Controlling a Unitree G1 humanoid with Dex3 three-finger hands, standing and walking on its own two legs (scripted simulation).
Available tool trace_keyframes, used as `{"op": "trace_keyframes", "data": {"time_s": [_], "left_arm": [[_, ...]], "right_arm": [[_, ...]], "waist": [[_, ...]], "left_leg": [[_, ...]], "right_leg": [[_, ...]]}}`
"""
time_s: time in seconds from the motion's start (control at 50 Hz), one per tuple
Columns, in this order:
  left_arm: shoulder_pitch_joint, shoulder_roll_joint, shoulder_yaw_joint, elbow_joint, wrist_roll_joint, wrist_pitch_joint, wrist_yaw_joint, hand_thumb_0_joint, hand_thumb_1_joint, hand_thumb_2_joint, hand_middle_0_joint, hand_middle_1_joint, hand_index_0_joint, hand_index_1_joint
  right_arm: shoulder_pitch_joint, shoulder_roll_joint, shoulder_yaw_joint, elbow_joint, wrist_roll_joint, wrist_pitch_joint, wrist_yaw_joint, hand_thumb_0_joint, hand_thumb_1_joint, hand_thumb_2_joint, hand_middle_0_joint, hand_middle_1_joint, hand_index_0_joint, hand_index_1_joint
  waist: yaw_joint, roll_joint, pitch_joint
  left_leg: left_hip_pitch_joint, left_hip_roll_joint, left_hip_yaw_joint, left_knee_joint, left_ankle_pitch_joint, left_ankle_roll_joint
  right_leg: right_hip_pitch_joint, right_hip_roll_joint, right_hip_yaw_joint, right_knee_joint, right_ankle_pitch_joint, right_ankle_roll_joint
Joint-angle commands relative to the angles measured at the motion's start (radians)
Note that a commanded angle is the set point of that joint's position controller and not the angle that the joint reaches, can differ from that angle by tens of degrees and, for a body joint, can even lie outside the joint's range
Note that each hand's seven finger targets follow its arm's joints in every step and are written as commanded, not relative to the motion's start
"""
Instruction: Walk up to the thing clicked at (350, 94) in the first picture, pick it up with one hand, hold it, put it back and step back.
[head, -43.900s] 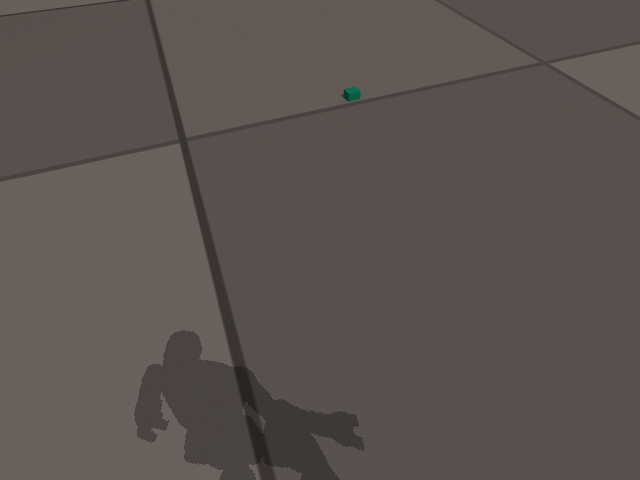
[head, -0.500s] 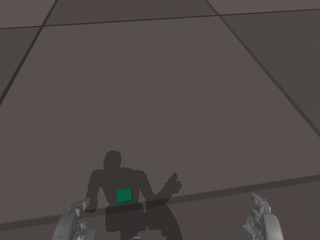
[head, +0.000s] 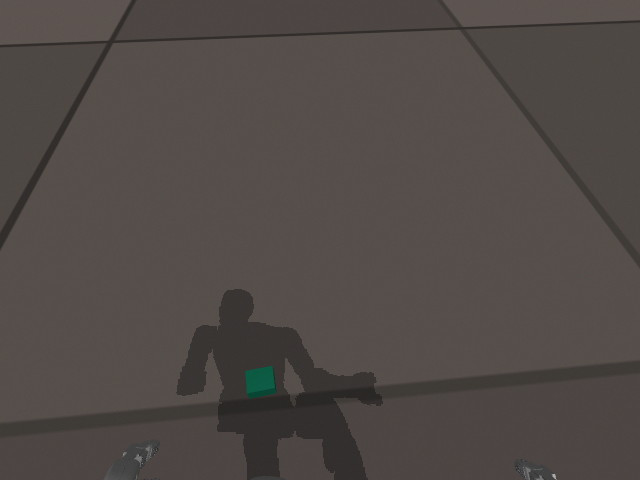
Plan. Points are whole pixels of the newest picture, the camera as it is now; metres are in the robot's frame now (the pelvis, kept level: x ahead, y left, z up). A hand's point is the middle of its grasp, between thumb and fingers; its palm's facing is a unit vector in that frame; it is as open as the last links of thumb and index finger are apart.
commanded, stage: stand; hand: left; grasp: from above
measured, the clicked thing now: (261, 382) +0.46 +0.22 -0.73
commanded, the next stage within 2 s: none
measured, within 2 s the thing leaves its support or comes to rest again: neither
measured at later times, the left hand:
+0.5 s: hand out of the picture +0.04 +0.24 -0.14, palm faces +0.04 -0.94 -0.33, open 7.4 cm
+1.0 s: hand out of the picture +0.05 +0.23 -0.13, palm faces +0.02 -0.95 -0.32, open 7.4 cm
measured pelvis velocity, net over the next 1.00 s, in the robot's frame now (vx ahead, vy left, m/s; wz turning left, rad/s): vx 0.00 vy -0.01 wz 0.00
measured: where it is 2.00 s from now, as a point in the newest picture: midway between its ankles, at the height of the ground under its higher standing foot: outside the picture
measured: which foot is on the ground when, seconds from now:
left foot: down 0.00-1.00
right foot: down 0.00-1.00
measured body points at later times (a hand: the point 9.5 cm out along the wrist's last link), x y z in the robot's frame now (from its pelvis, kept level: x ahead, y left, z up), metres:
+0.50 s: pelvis -0.01 +0.01 +0.03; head -0.01 +0.01 +0.48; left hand +0.03 +0.29 -0.11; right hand +0.06 -0.27 -0.12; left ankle +0.01 +0.12 -0.72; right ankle -0.02 -0.13 -0.72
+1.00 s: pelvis +0.00 -0.01 +0.03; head +0.00 -0.01 +0.48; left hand +0.05 +0.28 -0.11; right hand +0.05 -0.29 -0.11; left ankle +0.01 +0.12 -0.72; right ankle -0.02 -0.13 -0.72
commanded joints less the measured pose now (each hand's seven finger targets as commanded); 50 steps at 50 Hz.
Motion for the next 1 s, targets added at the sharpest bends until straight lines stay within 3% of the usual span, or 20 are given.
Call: {"op": "trace_keyframes", "data": {"time_s": [0.0, 0.02, 0.08, 0.16, 0.2, 0.24, 0.32, 0.36, 0.46, 0.58, 0.74, 0.88, 0.98], "left_arm": [[-0.048, 0.145, 0.047, 0.011, -0.009, -0.064, 0.008, 0.0, 0.899, 0.9, -0.2, -0.3, -0.2, -0.3], [-0.038, 0.145, 0.044, 0.04, -0.01, -0.065, 0.01, 0.0, 0.899, 0.9, -0.2, -0.3, -0.2, -0.3], [-0.042, 0.142, 0.039, 0.109, -0.019, -0.062, 0.013, 0.0, 0.899, 0.9, -0.2, -0.3, -0.2, -0.3], [-0.05, 0.16, 0.036, 0.188, -0.019, -0.063, 0.012, 0.0, 0.899, 0.9, -0.2, -0.3, -0.2, -0.3], [-0.047, 0.156, 0.031, 0.217, -0.02, -0.063, 0.012, 0.0, 0.899, 0.9, -0.2, -0.3, -0.2, -0.3], [-0.05, 0.16, 0.03, 0.246, -0.02, -0.061, 0.012, 0.0, 0.899, 0.9, -0.2, -0.3, -0.2, -0.3], [-0.059, 0.172, 0.03, 0.283, -0.017, -0.063, 0.009, 0.0, 0.899, 0.9, -0.2, -0.3, -0.2, -0.3], [-0.069, 0.172, 0.031, 0.298, -0.017, -0.06, 0.008, 0.0, 0.899, 0.9, -0.2, -0.3, -0.2, -0.3], [-0.07, 0.175, 0.027, 0.321, -0.018, -0.064, 0.001, 0.0, 0.899, 0.9, -0.2, -0.3, -0.2, -0.3], [-0.079, 0.186, 0.024, 0.335, -0.019, -0.072, 0.001, 0.0, 0.899, 0.9, -0.2, -0.3, -0.2, -0.3], [-0.096, 0.203, 0.023, 0.347, -0.025, -0.073, -0.003, 0.0, 0.899, 0.9, -0.2, -0.3, -0.2, -0.3], [-0.107, 0.209, 0.022, 0.349, -0.027, -0.076, -0.005, 0.0, 0.899, 0.9, -0.2, -0.3, -0.2, -0.3], [-0.106, 0.209, 0.019, 0.353, -0.03, -0.076, -0.009, 0.0, 0.899, 0.9, -0.2, -0.3, -0.2, -0.3]], "right_arm": [[-0.037, -0.149, -0.039, -0.029, 0.004, -0.019, -0.016, 0.0, -0.9, -0.9, 0.2, 0.3, 0.2, 0.3], [-0.04, -0.155, -0.04, -0.01, 0.005, -0.018, -0.017, 0.0, -0.9, -0.9, 0.2, 0.3, 0.2, 0.3], [-0.036, -0.169, -0.038, 0.035, 0.009, -0.012, -0.025, 0.0, -0.9, -0.9, 0.2, 0.3, 0.2, 0.3], [-0.042, -0.174, -0.036, 0.083, 0.017, -0.004, -0.029, 0.0, -0.9, -0.9, 0.2, 0.3, 0.2, 0.3], [-0.034, -0.178, -0.035, 0.109, 0.021, -0.004, -0.031, 0.0, -0.9, -0.9, 0.2, 0.3, 0.2, 0.3], [-0.043, -0.178, -0.033, 0.126, 0.022, 0.0, -0.031, 0.0, -0.9, -0.9, 0.2, 0.3, 0.2, 0.3], [-0.052, -0.18, -0.03, 0.147, 0.024, 0.004, -0.028, 0.0, -0.9, -0.9, 0.2, 0.3, 0.2, 0.3], [-0.054, -0.185, -0.03, 0.156, 0.022, 0.006, -0.028, 0.0, -0.9, -0.9, 0.2, 0.3, 0.2, 0.3], [-0.065, -0.19, -0.028, 0.168, 0.024, 0.009, -0.021, 0.0, -0.9, -0.9, 0.2, 0.3, 0.2, 0.3], [-0.074, -0.192, -0.024, 0.18, 0.026, 0.007, -0.016, 0.0, -0.9, -0.9, 0.2, 0.3, 0.2, 0.3], [-0.071, -0.197, -0.012, 0.196, 0.027, 0.009, -0.014, 0.0, -0.9, -0.9, 0.2, 0.3, 0.2, 0.3], [-0.079, -0.206, -0.005, 0.198, 0.03, 0.006, -0.014, 0.0, -0.9, -0.9, 0.2, 0.3, 0.2, 0.3], [-0.084, -0.221, -0.004, 0.201, 0.031, 0.005, -0.014, 0.0, -0.9, -0.9, 0.2, 0.3, 0.2, 0.3]], "waist": [[-0.006, 0.009, -0.091], [-0.001, 0.014, -0.091], [-0.002, 0.061, -0.079], [-0.004, 0.029, -0.046], [-0.005, 0.037, -0.046], [-0.004, 0.035, -0.016], [-0.004, 0.024, 0.005], [-0.006, 0.043, 0.02], [-0.007, 0.027, 0.035], [-0.01, 0.003, 0.019], [-0.016, 0.019, 0.018], [-0.016, 0.016, -0.002], [-0.015, 0.022, -0.011]], "left_leg": [[0.137, 0.073, -0.102, -0.188, 0.292, 0.041], [0.17, 0.078, -0.103, -0.191, 0.339, 0.039], [0.187, 0.1, -0.127, -0.276, 0.344, 0.041], [0.22, 0.099, -0.114, -0.323, 0.351, 0.028], [0.261, 0.103, -0.109, -0.339, 0.404, 0.024], [0.246, 0.101, -0.117, -0.375, 0.311, 0.021], [0.253, 0.103, -0.118, -0.404, 0.28, 0.021], [0.23, 0.109, -0.128, -0.43, 0.2, 0.022], [0.214, 0.106, -0.13, -0.451, 0.126, 0.017], [0.26, 0.109, -0.115, -0.426, 0.219, 0.016], [0.241, 0.108, -0.109, -0.432, 0.196, 0.012], [0.253, 0.116, -0.103, -0.42, 0.275, 0.014], [0.253, 0.118, -0.1, -0.421, 0.273, 0.014]], "right_leg": [[0.088, -0.064, 0.074, -0.197, 0.296, -0.05], [0.101, -0.068, 0.07, -0.21, 0.335, -0.052], [0.155, -0.058, 0.05, -0.245, 0.318, -0.04], [0.191, -0.069, 0.053, -0.306, 0.315, -0.036], [0.2, -0.071, 0.053, -0.323, 0.345, -0.03], [0.201, -0.065, 0.049, -0.344, 0.284, -0.027], [0.202, -0.072, 0.051, -0.374, 0.284, -0.027], [0.205, -0.069, 0.047, -0.378, 0.249, -0.028], [0.194, -0.069, 0.052, -0.407, 0.206, -0.026], [0.19, -0.085, 0.065, -0.433, 0.24, -0.027], [0.205, -0.085, 0.068, -0.441, 0.235, -0.029], [0.225, -0.091, 0.073, -0.44, 0.292, -0.031], [0.228, -0.09, 0.076, -0.448, 0.288, -0.033]]}}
